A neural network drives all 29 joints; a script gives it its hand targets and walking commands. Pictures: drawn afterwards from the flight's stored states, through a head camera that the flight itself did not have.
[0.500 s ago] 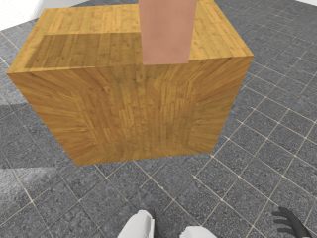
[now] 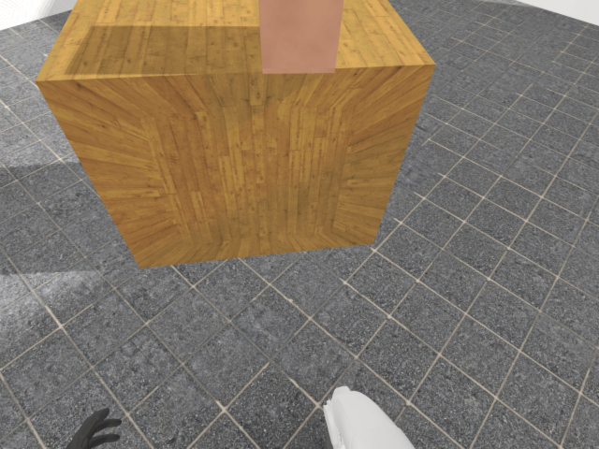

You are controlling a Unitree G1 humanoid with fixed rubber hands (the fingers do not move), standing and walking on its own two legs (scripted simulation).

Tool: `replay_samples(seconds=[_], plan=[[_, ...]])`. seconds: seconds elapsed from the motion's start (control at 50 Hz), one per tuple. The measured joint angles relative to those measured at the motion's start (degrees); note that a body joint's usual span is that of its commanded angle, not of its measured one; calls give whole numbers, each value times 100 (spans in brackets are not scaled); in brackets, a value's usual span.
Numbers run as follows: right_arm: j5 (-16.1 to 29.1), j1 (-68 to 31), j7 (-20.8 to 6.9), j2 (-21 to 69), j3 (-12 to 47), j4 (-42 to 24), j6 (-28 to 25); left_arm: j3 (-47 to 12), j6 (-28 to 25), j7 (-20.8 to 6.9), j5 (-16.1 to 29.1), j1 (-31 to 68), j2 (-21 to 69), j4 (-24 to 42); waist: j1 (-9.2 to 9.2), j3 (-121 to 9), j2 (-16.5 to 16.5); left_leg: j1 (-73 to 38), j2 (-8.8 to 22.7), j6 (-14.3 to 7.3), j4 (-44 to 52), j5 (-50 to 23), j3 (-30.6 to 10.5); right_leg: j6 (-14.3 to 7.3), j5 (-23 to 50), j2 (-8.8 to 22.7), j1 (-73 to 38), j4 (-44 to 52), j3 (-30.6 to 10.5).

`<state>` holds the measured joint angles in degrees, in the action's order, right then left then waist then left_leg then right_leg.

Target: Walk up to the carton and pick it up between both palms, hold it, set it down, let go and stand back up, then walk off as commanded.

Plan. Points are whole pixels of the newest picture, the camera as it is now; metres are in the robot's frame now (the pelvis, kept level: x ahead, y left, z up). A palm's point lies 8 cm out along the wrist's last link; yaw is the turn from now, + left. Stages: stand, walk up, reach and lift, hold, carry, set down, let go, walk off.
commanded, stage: walk off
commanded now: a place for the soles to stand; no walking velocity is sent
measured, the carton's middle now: out of the picture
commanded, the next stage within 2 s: stand in 1.42 s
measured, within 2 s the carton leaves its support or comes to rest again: neither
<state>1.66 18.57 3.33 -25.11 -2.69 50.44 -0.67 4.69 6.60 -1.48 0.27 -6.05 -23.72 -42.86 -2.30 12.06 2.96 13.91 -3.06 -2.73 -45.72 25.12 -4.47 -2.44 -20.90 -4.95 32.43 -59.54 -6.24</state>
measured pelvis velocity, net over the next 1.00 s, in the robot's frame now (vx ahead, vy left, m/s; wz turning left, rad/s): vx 0.01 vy -0.08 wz -0.04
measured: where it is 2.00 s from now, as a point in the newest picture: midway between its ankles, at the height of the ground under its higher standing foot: outside the picture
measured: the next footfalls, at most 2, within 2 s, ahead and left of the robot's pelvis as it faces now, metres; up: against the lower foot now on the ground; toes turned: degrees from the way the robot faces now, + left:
right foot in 0.42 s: +0.07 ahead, -0.22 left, +0.00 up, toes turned +2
left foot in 0.78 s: +0.09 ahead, +0.06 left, +0.00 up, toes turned -8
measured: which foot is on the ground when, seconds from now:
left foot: down 0.00-0.42, up 0.44-0.76, down 0.78-1.00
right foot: up 0.00-0.40, down 0.42-1.00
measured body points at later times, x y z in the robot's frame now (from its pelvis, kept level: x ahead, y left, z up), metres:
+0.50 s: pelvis -0.03 -0.09 -0.01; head -0.01 -0.10 +0.44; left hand +0.04 +0.24 -0.10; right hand +0.04 -0.44 -0.10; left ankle +0.00 +0.08 -0.68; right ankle +0.03 -0.22 -0.71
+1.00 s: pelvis +0.01 -0.08 +0.01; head +0.05 -0.06 +0.46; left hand +0.13 +0.24 -0.10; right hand +0.09 -0.42 -0.07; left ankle +0.05 +0.06 -0.71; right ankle +0.03 -0.22 -0.71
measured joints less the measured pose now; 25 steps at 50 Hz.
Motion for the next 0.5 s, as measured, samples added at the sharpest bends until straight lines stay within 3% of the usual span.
replay_samples(seconds=[0.06,0.1,0.26,0.4,0.46,0.5], plan=[[0,126,74,77,1,32,-77,14,0,-67,0,-248,-88,2,4,-111,169,84,127,0,255,-248,3,1,10,-169,2,-984,-33],[-1,137,81,80,2,-23,-165,38,-14,-113,1,-391,-152,5,7,-207,301,219,157,1,370,-372,8,6,18,-144,-35,-1126,-38],[-1,139,-3,62,5,-474,-349,108,-172,-188,1,-542,-211,10,87,-246,555,370,184,1,401,-509,11,20,14,380,-111,-839,-44],[-1,96,-174,-8,3,-561,-280,107,-452,-200,1,-748,-216,12,274,-396,416,461,210,1,335,-433,18,21,-106,726,-695,914,-48],[-1,-45,-172,-114,1,-523,-210,108,-594,-134,0,-1024,-136,5,356,-354,74,694,291,0,-475,39,-67,265,-4,574,-857,1049,65],[-1,-122,-158,-100,3,-458,-195,109,-605,-109,0,-1194,-76,6,453,-410,-90,959,168,0,-1189,149,-65,303,26,519,-860,1057,77]])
